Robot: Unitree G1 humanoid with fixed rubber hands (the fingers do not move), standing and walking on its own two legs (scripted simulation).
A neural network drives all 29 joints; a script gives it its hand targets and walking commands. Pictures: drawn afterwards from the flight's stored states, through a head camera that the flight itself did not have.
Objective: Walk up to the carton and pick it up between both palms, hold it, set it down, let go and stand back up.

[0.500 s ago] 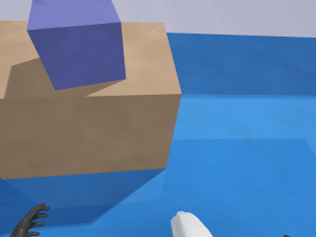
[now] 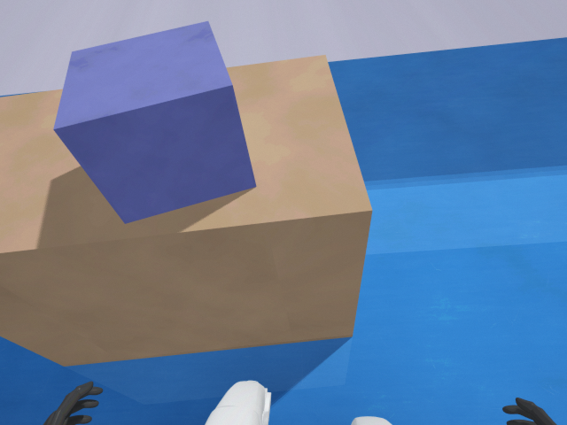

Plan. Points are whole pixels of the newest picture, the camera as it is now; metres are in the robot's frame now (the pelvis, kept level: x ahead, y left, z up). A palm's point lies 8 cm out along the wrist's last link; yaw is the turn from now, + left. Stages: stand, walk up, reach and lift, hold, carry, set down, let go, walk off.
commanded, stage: walk up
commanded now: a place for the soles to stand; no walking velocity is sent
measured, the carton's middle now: (167, 121) +0.65 +0.27 +0.06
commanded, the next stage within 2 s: none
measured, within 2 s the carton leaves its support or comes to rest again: neither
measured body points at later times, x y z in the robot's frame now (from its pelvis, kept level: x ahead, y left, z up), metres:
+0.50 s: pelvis +0.12 +0.11 -0.01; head +0.11 +0.10 +0.44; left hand +0.25 +0.44 -0.07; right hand +0.21 -0.22 -0.08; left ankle +0.17 +0.26 -0.73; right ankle +0.17 +0.02 -0.71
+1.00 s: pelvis +0.20 +0.17 +0.00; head +0.20 +0.17 +0.45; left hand +0.31 +0.48 -0.08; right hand +0.34 -0.14 -0.08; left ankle +0.22 +0.33 -0.73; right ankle +0.19 +0.03 -0.73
